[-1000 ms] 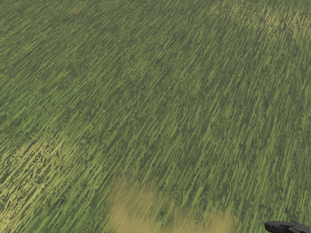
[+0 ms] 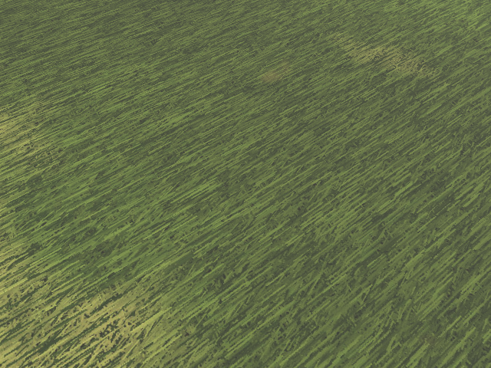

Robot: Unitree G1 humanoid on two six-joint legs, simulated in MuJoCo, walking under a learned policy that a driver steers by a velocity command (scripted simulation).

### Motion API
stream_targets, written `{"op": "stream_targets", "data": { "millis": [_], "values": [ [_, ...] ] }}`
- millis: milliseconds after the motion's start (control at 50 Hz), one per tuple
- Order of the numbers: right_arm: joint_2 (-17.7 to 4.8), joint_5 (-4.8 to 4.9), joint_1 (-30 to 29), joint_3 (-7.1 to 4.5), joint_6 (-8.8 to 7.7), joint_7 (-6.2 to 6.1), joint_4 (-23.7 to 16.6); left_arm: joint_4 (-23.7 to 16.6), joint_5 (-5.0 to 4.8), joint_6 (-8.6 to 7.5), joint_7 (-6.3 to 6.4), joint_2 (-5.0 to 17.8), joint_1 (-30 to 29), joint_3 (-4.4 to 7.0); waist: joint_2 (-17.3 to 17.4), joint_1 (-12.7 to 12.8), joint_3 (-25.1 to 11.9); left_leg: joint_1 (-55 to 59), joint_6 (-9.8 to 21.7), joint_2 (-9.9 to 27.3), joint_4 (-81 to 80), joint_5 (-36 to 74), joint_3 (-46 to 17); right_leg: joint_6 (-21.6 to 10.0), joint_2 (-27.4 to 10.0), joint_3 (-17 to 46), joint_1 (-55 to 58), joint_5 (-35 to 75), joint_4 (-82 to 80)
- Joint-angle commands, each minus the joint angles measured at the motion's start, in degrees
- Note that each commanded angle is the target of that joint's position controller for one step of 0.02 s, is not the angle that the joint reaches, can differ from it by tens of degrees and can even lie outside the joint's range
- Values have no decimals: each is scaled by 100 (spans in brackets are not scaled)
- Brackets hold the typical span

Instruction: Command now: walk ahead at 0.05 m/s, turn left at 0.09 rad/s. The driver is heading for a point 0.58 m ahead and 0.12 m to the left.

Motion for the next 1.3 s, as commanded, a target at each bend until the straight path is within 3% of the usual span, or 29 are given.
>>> {"op": "stream_targets", "data": {
  "millis": [20, 40, 140, 320, 660, 980, 1300],
  "values": [
    [-752, 11, -215, -199, -121, 68, -369, -199, 38, 79, 47, 745, 67, 118, 639, -141, -484, 898, 514, 725, -426, 1425, -911, 39, -143, 193, -410, 578, -368],
    [-813, 14, -140, -212, -145, 74, -305, -177, 27, 96, 47, 739, 81, 115, 595, -129, -461, 883, 469, 687, -381, 1620, -876, 25, -153, 214, -315, 708, -402],
    [-695, 32, -81, -207, -170, 39, -124, 24, -30, 111, 77, 649, 63, 96, 386, -168, -643, 1144, 462, 603, -142, 2495, -715, 4, -210, 219, -42, 1178, -467],
    [-673, 34, -141, -249, -152, 5, 314, 379, -33, 215, 167, 604, 9, 110, 239, -132, -431, 953, 402, 484, -342, 1778, -610, 9, -206, 184, 105, 884, -629],
    [-634, 76, -56, -225, -125, -157, 1408, 965, -35, 119, 277, 428, 375, 66, 196, -179, -58, 882, 239, 292, -507, 731, -384, -23, -140, 115, -292, 282, -817],
    [-523, 110, -29, -144, -92, -166, 2188, 1205, -37, 67, 301, 157, 917, -10, 146, -229, 25, 848, 206, 229, -511, 754, -289, -60, -80, 91, -362, 329, -845],
    [-436, 123, 77, -85, -71, -185, 2584, 1294, -50, 47, 317, -23, 1313, -33, 122, -263, 74, 827, 181, 209, -509, 852, -243, -95, -53, 92, -376, 446, -860]
  ]
}}
Velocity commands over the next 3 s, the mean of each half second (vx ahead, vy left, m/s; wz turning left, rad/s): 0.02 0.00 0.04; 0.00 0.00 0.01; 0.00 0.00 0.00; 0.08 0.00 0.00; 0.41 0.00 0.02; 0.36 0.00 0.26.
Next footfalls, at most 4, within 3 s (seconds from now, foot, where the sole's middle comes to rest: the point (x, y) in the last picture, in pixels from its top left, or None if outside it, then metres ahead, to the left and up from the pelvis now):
2.52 right None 0.48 -0.12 -0.77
3.00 left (215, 303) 0.67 0.13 -0.77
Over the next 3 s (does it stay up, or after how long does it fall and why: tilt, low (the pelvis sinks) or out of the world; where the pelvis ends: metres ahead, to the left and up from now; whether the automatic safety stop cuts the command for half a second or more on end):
stays up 0.53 0.00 0.00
